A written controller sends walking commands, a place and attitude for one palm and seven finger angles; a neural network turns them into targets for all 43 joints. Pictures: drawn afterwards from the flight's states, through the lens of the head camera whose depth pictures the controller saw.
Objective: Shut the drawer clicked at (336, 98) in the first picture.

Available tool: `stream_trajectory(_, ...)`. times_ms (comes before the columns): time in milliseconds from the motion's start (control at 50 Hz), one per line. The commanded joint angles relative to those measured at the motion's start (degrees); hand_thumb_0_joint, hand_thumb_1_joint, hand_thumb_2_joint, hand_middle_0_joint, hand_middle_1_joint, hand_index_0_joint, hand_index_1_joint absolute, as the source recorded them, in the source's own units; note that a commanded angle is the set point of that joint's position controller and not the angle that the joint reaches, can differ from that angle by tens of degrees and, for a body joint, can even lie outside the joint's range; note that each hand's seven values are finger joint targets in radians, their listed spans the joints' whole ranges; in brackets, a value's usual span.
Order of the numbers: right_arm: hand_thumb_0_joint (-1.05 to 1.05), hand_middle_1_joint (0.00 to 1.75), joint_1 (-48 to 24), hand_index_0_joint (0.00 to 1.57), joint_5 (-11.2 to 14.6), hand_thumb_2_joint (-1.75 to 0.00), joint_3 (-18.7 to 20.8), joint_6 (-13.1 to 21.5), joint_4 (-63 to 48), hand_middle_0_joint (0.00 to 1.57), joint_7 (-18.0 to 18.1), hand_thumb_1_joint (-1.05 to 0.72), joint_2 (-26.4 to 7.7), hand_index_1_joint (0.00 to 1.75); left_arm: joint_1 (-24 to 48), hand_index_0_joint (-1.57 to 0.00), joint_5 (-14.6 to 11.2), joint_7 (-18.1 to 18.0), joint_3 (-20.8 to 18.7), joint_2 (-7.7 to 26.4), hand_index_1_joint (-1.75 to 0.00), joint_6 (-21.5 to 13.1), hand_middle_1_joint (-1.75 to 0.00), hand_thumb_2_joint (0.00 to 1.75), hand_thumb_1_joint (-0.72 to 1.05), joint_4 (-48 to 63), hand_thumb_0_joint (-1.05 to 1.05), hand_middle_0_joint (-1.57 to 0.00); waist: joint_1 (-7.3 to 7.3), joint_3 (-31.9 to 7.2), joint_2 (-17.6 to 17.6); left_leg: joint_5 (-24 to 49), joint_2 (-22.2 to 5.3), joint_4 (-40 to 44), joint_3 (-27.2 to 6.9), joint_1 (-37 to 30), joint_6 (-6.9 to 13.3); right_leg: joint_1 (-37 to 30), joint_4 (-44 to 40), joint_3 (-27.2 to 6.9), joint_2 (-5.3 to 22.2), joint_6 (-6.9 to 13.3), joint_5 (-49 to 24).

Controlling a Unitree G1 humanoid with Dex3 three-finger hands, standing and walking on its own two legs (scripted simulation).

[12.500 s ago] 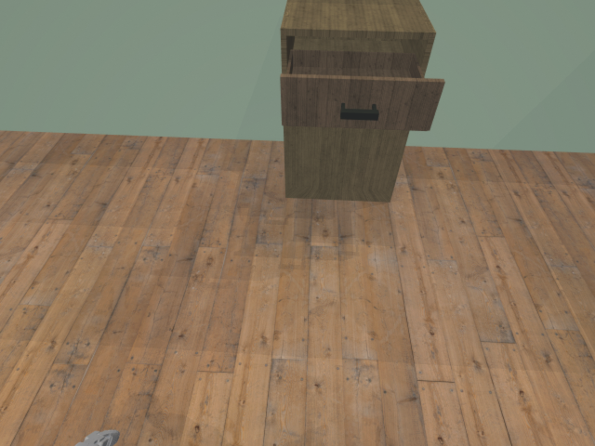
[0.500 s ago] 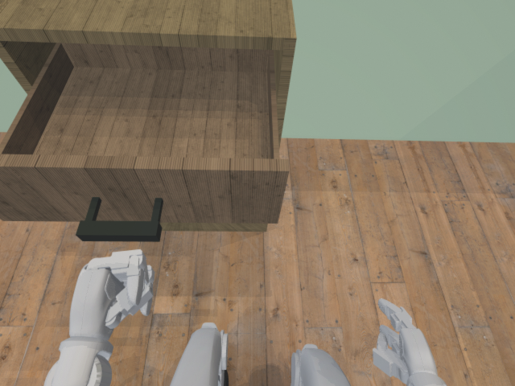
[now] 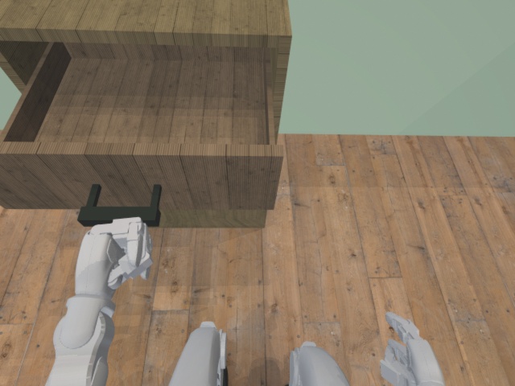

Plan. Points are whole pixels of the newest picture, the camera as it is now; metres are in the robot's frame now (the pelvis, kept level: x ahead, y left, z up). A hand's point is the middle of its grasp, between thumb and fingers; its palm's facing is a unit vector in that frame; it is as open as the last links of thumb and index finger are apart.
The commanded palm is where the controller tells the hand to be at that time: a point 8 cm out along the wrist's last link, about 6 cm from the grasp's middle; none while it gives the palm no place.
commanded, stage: push the drawer shut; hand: left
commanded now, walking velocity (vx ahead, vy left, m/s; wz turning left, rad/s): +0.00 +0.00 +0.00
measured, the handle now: (123, 203) +0.37 +0.23 +0.03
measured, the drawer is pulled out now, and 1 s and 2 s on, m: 0.23 0.10 0.00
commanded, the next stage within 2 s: none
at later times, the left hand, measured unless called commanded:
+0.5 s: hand (153, 211) +0.36 +0.18 +0.03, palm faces +0.03 -1.00 -0.03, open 3.2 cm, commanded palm +0.35 +0.23 +0.03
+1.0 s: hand (158, 177) +0.42 +0.18 +0.03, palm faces +0.04 -1.00 -0.04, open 3.2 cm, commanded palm +0.41 +0.24 +0.03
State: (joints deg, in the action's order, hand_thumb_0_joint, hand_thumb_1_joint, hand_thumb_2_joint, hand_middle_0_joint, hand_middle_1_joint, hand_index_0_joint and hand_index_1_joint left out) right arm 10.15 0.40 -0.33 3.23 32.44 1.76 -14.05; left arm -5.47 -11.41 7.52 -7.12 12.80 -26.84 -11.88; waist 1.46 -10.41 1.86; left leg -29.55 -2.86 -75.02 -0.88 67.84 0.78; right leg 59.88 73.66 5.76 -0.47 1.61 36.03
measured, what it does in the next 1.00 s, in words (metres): stands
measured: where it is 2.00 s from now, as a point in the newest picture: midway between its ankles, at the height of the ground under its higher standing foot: outside the picture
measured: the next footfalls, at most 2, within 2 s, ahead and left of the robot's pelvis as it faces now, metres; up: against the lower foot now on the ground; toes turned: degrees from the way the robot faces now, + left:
none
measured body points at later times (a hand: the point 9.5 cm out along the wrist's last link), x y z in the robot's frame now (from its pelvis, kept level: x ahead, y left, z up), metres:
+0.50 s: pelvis +0.00 +0.01 +0.01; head +0.11 +0.02 +0.44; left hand +0.35 +0.23 +0.03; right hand +0.13 -0.25 -0.10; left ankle +0.05 +0.11 -0.62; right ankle -0.01 -0.11 -0.62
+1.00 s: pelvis -0.01 +0.01 +0.00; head +0.12 +0.02 +0.43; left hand +0.41 +0.24 +0.03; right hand +0.09 -0.26 -0.11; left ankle +0.05 +0.11 -0.62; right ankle -0.01 -0.11 -0.62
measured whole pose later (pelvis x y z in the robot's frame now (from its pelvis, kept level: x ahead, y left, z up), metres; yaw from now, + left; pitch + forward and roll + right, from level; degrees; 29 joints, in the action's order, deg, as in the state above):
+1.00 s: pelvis -0.01 +0.01 +0.00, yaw -2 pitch +24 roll -3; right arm 13.9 0.2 -0.8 -1.3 36.2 1.3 -14.3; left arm 27.9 -8.4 8.4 -16.5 17.9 -28.7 -45.3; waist 5.3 -9.5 1.6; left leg -28.2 -3.5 -73.5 0.5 69.6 1.4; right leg 62.5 72.3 4.2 -1.1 1.0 34.0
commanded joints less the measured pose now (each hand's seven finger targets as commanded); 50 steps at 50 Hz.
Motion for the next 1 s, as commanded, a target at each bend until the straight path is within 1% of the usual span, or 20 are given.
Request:
stream_trajectory(0,0.0,0.3,0.5,0.2,0.0,-0.9,3.1,2.1,-6.4,0.2,0.7,-0.9,-8.3,0.3,14.7,-1.4,-1.2,-0.5,-5.7,8.2,-1.6,-3.6,-1.6,0.9,0.9,8.0,0.0,-1.4,1.75,-18.2,0.3,11.1,1.6,8.6,-1.3,-17.9,1.1,-5.9,-12.0,-4.1,-1.0,-0.3,-14.0)
stream_trajectory(40,0.0,0.3,0.6,0.2,0.1,-0.9,3.0,2.0,-6.2,0.2,0.7,-0.9,-8.3,0.3,18.0,-1.4,-1.2,-0.3,-4.5,7.4,-1.6,-3.5,-1.6,0.9,0.9,7.1,0.0,-1.4,2.06,-18.5,1.2,10.7,1.6,9.2,-1.6,-19.2,1.0,-5.5,-12.2,-3.9,-0.9,-0.2,-13.5)
stream_trajectory(120,0.0,0.3,1.1,0.2,0.1,-0.9,3.1,1.8,-5.9,0.2,0.8,-0.9,-8.6,0.3,21.0,-1.4,-1.0,-0.5,-5.4,8.6,-1.6,-3.1,-1.6,0.9,0.9,5.9,0.0,-1.4,1.67,-20.4,2.8,11.8,1.5,9.8,-1.7,-21.3,0.8,-5.4,-12.3,-3.9,-0.9,-0.2,-14.4)
stream_trajectory(220,0.0,0.3,1.8,0.2,0.1,-0.9,3.0,1.2,-5.3,0.2,0.7,-0.9,-8.6,0.3,24.6,-1.4,-0.8,-0.9,-6.4,9.1,-1.6,-2.8,-1.6,0.9,0.9,1.3,0.0,-1.4,2.01,-19.7,0.7,12.0,1.5,10.1,-1.5,-20.2,0.8,-6.5,-12.7,-4.0,-1.0,-0.3,-15.0)
stream_trajectory(280,0.0,0.3,2.6,0.2,0.1,-0.9,3.0,0.8,-4.5,0.2,0.8,-0.9,-8.9,0.3,26.9,-1.4,-0.6,-1.1,-9.0,11.5,-1.6,-3.3,-1.6,0.9,0.9,-2.4,0.0,-1.4,1.97,-18.8,-0.1,11.5,1.4,10.1,-1.6,-19.1,0.8,-6.3,-12.7,-4.0,-1.2,-0.2,-14.5)
stream_trajectory(320,0.0,0.3,2.7,0.2,0.1,-0.9,3.0,0.6,-4.9,0.2,0.6,-0.9,-8.7,0.3,28.7,-1.4,-0.3,-0.8,-7.3,10.0,-1.6,-3.9,-1.6,0.9,0.9,-2.0,0.0,-1.4,1.99,-20.5,2.0,12.7,1.4,10.6,-1.6,-21.3,0.5,-5.9,-12.4,-3.8,-1.0,-0.2,-15.6)
stream_trajectory(340,0.0,0.3,2.9,0.2,0.0,-0.9,3.1,0.5,-4.6,0.2,0.5,-0.9,-8.8,0.3,29.1,-1.4,-0.5,-0.9,-7.5,9.9,-1.6,-3.9,-1.6,0.9,0.9,-2.5,0.0,-1.4,2.14,-20.8,1.5,13.2,1.4,10.5,-1.5,-21.7,0.6,-6.2,-12.5,-3.9,-1.1,-0.3,-16.2)
stream_trajectory(400,0.0,0.3,3.7,0.2,0.0,-0.9,3.1,0.0,-4.4,0.2,0.2,-0.9,-9.0,0.3,30.0,-1.4,-0.2,-1.0,-8.9,11.5,-1.6,-4.2,-1.6,0.9,0.9,-4.3,0.0,-1.4,1.77,-21.3,2.5,14.5,1.4,10.8,-1.7,-22.5,0.4,-6.0,-12.1,-3.6,-1.2,-0.1,-17.1)
stream_trajectory(560,0.0,0.3,5.3,0.2,-0.1,-0.9,3.3,-1.2,-3.2,0.2,-0.1,-0.9,-9.3,0.3,37.0,-1.4,0.7,-1.6,-8.6,11.3,-1.6,-5.0,-1.6,0.9,0.9,-9.6,0.0,-1.4,3.21,-20.7,1.7,13.8,1.2,10.9,-2.0,-23.1,0.3,-4.0,-12.4,-3.5,-1.4,-0.3,-16.2)
stream_trajectory(580,0.0,0.3,5.6,0.2,-0.1,-0.9,3.3,-1.2,-2.9,0.2,0.1,-0.9,-9.6,0.3,39.6,-1.4,0.9,-1.5,-8.6,12.1,-1.6,-5.2,-1.6,0.9,0.9,-10.0,0.0,-1.4,3.89,-20.4,1.5,13.5,1.1,10.6,-2.3,-23.0,0.4,-3.0,-12.1,-3.4,-1.4,-0.2,-15.9)
stream_trajectory(600,0.0,0.3,5.9,0.2,-0.2,-0.9,3.3,-1.4,-2.7,0.2,0.1,-0.9,-9.6,0.3,40.6,-1.4,1.3,-1.6,-9.5,13.0,-1.6,-5.4,-1.6,0.9,0.9,-10.7,0.0,-1.4,3.3,-21.4,2.4,14.2,1.1,10.7,-2.4,-23.8,0.2,-2.9,-11.8,-3.3,-1.4,-0.2,-16.1)
stream_trajectory(620,0.0,0.3,6.0,0.2,-0.3,-0.9,3.3,-1.5,-2.6,0.2,0.1,-0.9,-9.5,0.3,42.2,-1.4,1.4,-1.5,-8.4,12.1,-1.6,-5.5,-1.6,0.9,0.9,-10.8,0.0,-1.4,3.68,-21.8,3.3,14.5,1.2,10.6,-2.3,-24.3,0.2,-2.9,-11.9,-3.4,-1.3,-0.2,-16.4)
stream_trajectory(660,0.0,0.3,6.3,0.2,-0.2,-0.9,3.2,-1.8,-2.2,0.2,0.1,-0.9,-9.6,0.3,43.6,-1.4,1.4,-1.4,-9.3,13.0,-1.6,-5.3,-1.6,0.9,0.9,-13.2,0.0,-1.4,3.96,-21.7,1.6,13.6,1.2,10.3,-2.1,-23.1,0.3,-3.5,-12.3,-3.7,-1.3,-0.3,-16.0)
stream_trajectory(700,0.0,0.3,6.9,0.2,-0.3,-0.9,3.1,-2.0,-1.6,0.2,0.3,-0.9,-9.7,0.3,46.7,-1.4,1.7,-1.2,-9.8,14.0,-1.6,-5.5,-1.6,0.9,0.9,-14.9,0.0,-1.4,4.32,-22.2,2.1,14.2,1.1,10.1,-2.5,-23.8,0.4,-2.2,-11.9,-3.5,-1.4,-0.3,-16.2)
stream_trajectory(740,0.0,0.3,7.1,0.2,-0.3,-0.9,3.2,-2.2,-1.7,0.2,0.2,-0.9,-9.7,0.3,47.1,-1.4,1.6,-1.0,-10.3,14.6,-1.6,-5.7,-1.6,0.9,0.9,-15.0,0.0,-1.4,3.42,-23.8,4.3,15.1,1.1,10.3,-2.3,-25.1,0.1,-2.9,-11.9,-3.7,-1.3,-0.1,-16.7)
stream_trajectory(760,0.0,0.3,7.2,0.2,-0.3,-0.9,3.2,-2.3,-1.8,0.2,0.1,-0.9,-9.6,0.3,47.1,-1.4,1.5,-1.0,-9.8,13.6,-1.6,-5.5,-1.6,0.9,0.9,-15.6,0.0,-1.4,3.83,-24.3,3.4,15.4,1.2,10.3,-2.3,-25.2,0.2,-3.3,-12.1,-3.6,-1.3,-0.2,-17.1)
stream_trajectory(800,0.0,0.3,7.6,0.2,-0.4,-0.9,3.2,-2.5,-1.4,0.2,0.1,-0.9,-9.7,0.3,48.2,-1.4,1.4,-0.9,-11.1,15.1,-1.6,-5.4,-1.6,0.9,0.9,-16.9,0.0,-1.4,3.88,-25.0,2.8,16.3,1.1,9.8,-2.2,-24.9,0.3,-3.6,-12.0,-3.7,-1.3,-0.3,-18.1)
stream_trajectory(860,0.0,0.3,7.9,0.2,-0.3,-0.9,3.1,-3.0,-1.1,0.2,0.1,-0.9,-9.6,0.3,49.2,-1.4,1.4,-0.7,-12.6,16.6,-1.6,-5.4,-1.6,0.9,0.9,-20.4,0.0,-1.4,4.07,-23.1,0.8,14.8,1.3,9.6,-1.7,-21.7,0.5,-5.0,-12.4,-4.2,-1.4,-0.5,-17.8)
stream_trajectory(900,0.0,0.3,8.2,0.2,-0.4,-0.9,2.9,-3.0,-1.0,0.2,0.1,-0.9,-9.6,0.3,51.4,-1.4,1.5,-0.4,-13.8,18.3,-1.6,-5.9,-1.6,0.9,0.9,-20.8,0.0,-1.4,3.83,-23.7,2.8,15.1,1.3,9.3,-1.5,-21.5,0.5,-4.9,-12.0,-4.5,-1.4,-0.4,-17.9)
stream_trajectory(980,0.0,0.3,9.4,0.2,-0.6,-0.9,3.0,-3.2,-0.8,0.2,-0.1,-0.9,-9.7,0.3,53.8,-1.4,1.6,0.3,-13.9,18.5,-1.6,-6.2,-1.6,0.9,0.9,-23.4,0.0,-1.4,4.63,-24.3,2.4,16.3,1.2,8.6,-1.8,-21.8,0.7,-4.3,-11.5,-4.4,-1.7,-0.4,-18.9)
